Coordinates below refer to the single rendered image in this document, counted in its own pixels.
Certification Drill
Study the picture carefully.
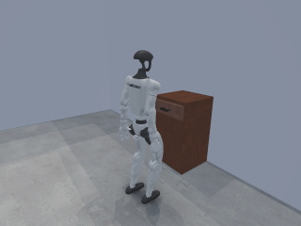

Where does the cabinet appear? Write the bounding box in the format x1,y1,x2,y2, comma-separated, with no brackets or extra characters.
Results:
155,90,214,174

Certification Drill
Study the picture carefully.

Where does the humanoid robot head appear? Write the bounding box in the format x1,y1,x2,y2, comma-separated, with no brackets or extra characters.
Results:
133,50,153,79

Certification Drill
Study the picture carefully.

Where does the robot right foot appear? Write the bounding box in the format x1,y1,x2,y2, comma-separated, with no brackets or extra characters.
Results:
141,190,160,204

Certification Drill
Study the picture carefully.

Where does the robot left upper arm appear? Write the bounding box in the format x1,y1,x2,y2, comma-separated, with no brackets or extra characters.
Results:
120,75,133,106

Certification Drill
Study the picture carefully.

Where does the robot right upper arm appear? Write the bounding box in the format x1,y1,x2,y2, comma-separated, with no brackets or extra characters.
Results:
144,79,161,116

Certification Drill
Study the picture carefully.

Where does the right robot hand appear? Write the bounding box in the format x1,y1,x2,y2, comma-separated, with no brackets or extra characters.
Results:
150,140,162,162

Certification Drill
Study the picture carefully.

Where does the handle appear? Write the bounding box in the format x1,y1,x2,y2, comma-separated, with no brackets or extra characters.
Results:
160,107,171,112

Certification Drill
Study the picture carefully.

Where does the drawer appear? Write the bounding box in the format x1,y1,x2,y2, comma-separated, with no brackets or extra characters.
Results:
155,99,184,121

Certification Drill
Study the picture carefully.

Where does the right robot forearm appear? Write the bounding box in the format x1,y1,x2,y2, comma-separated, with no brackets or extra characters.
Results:
146,108,158,142

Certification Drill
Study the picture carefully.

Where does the left robot hand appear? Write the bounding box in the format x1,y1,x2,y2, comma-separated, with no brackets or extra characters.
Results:
119,125,132,143

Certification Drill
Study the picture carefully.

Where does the left robot forearm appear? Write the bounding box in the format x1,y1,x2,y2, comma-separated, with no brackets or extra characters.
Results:
119,103,128,126

